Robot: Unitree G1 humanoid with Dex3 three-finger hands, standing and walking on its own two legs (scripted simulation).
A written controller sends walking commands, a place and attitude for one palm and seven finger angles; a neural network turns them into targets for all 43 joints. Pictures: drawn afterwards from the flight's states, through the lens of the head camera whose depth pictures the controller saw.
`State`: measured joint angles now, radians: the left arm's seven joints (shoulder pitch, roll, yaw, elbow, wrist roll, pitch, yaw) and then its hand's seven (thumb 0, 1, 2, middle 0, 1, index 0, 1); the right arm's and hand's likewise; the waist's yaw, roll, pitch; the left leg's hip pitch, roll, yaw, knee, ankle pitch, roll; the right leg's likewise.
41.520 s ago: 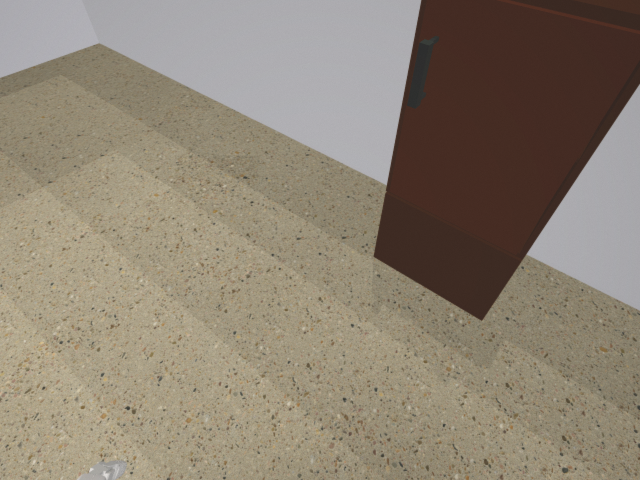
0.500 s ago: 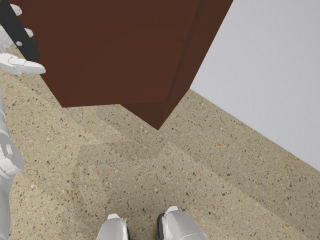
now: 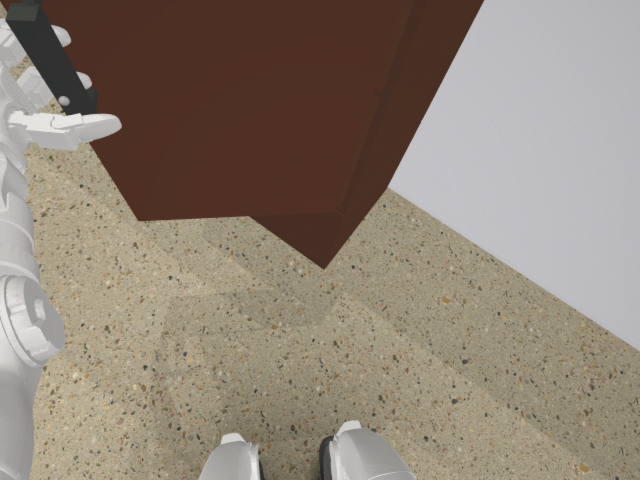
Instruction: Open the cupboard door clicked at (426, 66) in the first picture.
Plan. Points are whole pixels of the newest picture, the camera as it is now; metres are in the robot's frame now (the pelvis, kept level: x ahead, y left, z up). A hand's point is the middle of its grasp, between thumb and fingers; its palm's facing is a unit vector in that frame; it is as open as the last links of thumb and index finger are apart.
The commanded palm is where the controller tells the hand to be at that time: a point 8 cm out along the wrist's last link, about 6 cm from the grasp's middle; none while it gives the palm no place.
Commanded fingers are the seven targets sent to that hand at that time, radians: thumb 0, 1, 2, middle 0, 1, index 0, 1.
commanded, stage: close the thumb around the handle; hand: left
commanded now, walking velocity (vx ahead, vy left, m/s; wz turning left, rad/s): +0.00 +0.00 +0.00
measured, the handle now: (64, 64) +0.59 +0.24 +0.10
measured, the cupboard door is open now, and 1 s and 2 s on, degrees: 42 53 89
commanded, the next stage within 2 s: pull the door open along its arc in 0.42 s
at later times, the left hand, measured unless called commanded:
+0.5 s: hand (74, 100) +0.53 +0.22 +0.10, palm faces +0.01 -1.00 +0.00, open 6.3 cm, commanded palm +0.52 +0.27 +0.09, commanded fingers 0.00 0.90 0.90 -0.40 -1.35 -0.40 -1.35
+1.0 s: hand (85, 155) +0.46 +0.20 +0.10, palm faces +0.00 -1.00 +0.01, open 6.3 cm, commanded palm +0.40 +0.24 +0.09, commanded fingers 0.00 0.90 0.90 -0.40 -1.35 -0.40 -1.35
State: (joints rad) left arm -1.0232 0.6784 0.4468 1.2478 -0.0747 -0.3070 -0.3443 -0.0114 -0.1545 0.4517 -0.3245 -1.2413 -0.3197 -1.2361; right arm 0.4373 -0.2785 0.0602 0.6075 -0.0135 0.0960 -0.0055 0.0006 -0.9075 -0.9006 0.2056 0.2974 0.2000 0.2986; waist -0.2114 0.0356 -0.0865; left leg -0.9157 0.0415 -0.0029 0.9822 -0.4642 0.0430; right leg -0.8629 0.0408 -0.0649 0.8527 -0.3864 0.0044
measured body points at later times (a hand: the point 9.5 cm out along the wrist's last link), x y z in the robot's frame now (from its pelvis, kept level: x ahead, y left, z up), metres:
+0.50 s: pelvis -0.01 +0.00 +0.00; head +0.14 +0.02 +0.42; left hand +0.52 +0.28 +0.10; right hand -0.04 -0.27 -0.10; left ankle -0.01 +0.08 -0.68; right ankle +0.00 -0.13 -0.68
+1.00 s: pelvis +0.01 +0.00 +0.01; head +0.11 +0.01 +0.45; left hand +0.45 +0.26 +0.10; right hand +0.04 -0.26 -0.10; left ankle -0.01 +0.08 -0.68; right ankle +0.00 -0.13 -0.68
